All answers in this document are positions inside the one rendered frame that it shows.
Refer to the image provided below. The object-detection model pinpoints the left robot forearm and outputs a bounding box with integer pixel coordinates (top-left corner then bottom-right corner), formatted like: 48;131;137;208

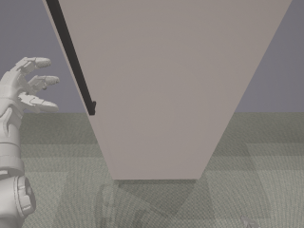
0;98;25;181

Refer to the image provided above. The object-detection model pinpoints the robot right hand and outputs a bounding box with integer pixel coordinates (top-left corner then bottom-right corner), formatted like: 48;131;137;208
240;215;260;228

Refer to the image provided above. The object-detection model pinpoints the robot left upper arm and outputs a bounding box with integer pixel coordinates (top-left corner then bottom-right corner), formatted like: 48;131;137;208
0;175;36;228

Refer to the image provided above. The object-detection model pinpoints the robot left hand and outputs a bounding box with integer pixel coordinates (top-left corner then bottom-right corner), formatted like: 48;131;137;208
0;57;60;114

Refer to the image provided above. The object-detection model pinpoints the handle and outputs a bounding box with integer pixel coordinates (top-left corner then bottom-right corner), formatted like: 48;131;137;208
46;0;96;116

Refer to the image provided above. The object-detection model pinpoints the fridge door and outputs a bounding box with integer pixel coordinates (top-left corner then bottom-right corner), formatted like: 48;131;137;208
42;0;293;181

